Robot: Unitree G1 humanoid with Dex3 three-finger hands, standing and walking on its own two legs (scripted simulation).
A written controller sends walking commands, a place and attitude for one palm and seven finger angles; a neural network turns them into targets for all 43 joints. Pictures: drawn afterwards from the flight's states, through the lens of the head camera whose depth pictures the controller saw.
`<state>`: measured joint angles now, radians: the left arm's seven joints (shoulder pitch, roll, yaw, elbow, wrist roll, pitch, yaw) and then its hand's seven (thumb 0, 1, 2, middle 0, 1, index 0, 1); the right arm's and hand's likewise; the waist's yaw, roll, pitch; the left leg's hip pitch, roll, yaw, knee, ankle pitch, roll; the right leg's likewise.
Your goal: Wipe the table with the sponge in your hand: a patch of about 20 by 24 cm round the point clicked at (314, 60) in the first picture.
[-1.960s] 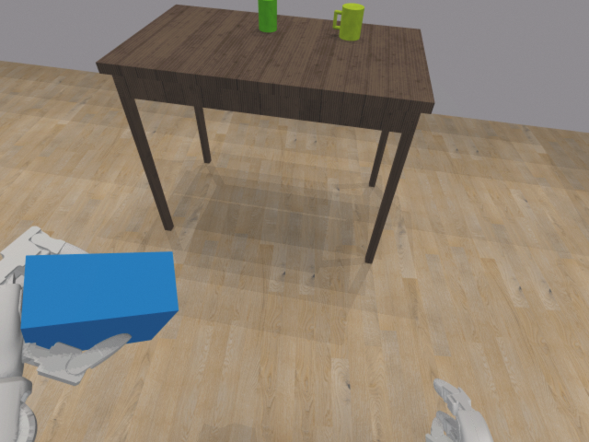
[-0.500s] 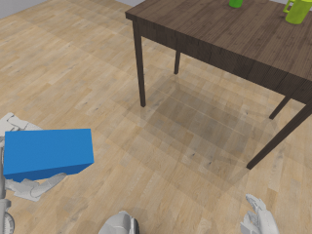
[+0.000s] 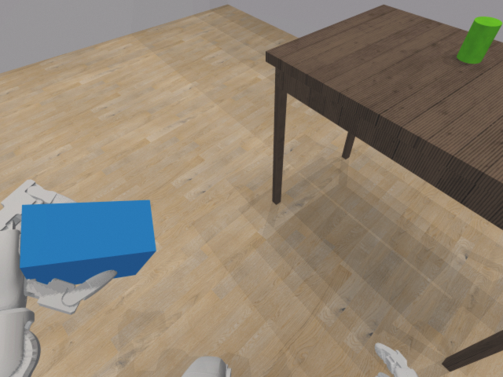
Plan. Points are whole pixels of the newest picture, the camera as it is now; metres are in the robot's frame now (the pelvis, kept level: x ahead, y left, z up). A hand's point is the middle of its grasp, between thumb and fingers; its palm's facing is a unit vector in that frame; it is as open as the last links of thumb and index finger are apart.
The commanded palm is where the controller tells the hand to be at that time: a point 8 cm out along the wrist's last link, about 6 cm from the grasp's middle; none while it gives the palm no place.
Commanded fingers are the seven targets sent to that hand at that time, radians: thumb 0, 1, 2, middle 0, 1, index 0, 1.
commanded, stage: walk to a spot facing it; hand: left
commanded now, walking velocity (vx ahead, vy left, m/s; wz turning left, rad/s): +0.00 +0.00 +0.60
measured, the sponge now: (108, 245) +0.23 +0.20 +0.15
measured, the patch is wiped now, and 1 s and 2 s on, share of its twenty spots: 0.00 0.00 0.00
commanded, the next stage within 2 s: none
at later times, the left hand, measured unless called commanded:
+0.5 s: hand (43, 233) +0.22 +0.25 +0.20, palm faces +0.52 -0.73 -0.45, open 10.4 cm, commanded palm +0.15 +0.28 +0.19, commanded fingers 0.00 0.10 1.30 -1.20 -1.60 -1.20 -1.60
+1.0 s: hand (58, 329) +0.13 +0.19 +0.19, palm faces +0.70 -0.52 -0.48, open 10.5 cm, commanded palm +0.04 +0.20 +0.19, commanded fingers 0.00 0.10 1.30 -1.20 -1.60 -1.20 -1.60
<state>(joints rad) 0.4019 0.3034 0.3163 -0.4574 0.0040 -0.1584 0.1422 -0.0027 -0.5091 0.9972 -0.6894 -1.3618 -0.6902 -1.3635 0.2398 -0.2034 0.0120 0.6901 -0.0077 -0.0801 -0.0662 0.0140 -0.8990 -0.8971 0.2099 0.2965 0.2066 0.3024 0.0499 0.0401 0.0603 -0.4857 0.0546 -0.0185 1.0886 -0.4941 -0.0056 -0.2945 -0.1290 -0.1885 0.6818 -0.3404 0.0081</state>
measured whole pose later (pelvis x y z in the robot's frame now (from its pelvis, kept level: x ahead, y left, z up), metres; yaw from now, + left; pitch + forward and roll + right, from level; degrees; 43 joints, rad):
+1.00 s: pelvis +0.05 -0.12 +0.02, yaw +31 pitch +1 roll +3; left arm 0.50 0.40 0.34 -0.55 -0.03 -0.15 0.15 0.00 -0.51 1.00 -0.69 -1.36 -0.69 -1.36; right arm 0.18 -0.26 -0.05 0.58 -0.01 -0.05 -0.10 0.01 -0.90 -0.90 0.20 0.30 0.20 0.30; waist -0.03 -0.02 0.06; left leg -0.40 0.04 0.10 0.88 -0.44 -0.06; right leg -0.24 -0.12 -0.26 0.50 -0.27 -0.05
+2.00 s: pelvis +0.07 -0.06 -0.01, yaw +58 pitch -2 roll +1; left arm 0.43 0.42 0.41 -0.56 -0.02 -0.21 0.18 0.00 -0.51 1.00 -0.68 -1.37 -0.69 -1.37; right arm 0.16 -0.21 -0.06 0.58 0.00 -0.05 -0.06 0.01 -0.91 -0.90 0.20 0.30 0.20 0.30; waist -0.02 -0.05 0.13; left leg -0.37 0.04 0.18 0.67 -0.25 0.05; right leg -0.34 -0.14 -0.09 1.16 -0.55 0.03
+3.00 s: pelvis +0.22 +0.11 +0.01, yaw +67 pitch -1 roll -1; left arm 0.45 0.36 0.36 -0.61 -0.02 -0.20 0.14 0.00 -0.52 1.01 -0.68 -1.38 -0.68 -1.38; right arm 0.15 -0.10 0.06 0.57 -0.01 -0.11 -0.01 0.01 -0.90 -0.90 0.21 0.30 0.21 0.30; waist 0.07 0.01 0.09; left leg -0.28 0.14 0.22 0.53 -0.21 0.01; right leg -0.45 -0.06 -0.11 0.88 -0.38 0.06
